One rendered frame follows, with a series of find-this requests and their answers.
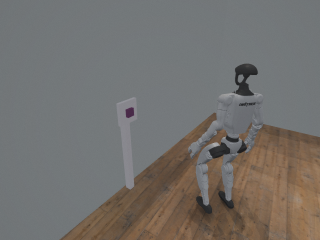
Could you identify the left robot hand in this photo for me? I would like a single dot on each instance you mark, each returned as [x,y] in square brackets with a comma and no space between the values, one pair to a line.
[194,148]

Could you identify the panel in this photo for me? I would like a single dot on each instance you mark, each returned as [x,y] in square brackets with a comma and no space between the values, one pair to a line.
[124,124]

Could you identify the humanoid robot head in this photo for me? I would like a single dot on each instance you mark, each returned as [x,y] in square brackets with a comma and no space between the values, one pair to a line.
[246,70]

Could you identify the left robot upper arm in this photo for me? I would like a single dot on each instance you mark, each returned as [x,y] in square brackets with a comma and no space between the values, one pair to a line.
[224,100]

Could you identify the robot right forearm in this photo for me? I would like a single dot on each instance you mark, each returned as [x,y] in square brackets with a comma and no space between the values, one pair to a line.
[253,132]

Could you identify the robot left forearm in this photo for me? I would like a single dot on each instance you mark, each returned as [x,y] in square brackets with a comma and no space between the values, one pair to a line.
[211,132]

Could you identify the robot left thigh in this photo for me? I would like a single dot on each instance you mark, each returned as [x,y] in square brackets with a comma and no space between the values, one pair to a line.
[208,153]

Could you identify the button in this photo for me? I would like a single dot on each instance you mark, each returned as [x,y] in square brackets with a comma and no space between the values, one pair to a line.
[129,112]

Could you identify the right robot hand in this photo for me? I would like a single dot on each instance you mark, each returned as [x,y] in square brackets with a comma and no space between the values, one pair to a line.
[250,143]

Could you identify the right robot upper arm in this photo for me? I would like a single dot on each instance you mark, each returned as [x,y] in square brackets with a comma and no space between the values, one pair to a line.
[258,112]

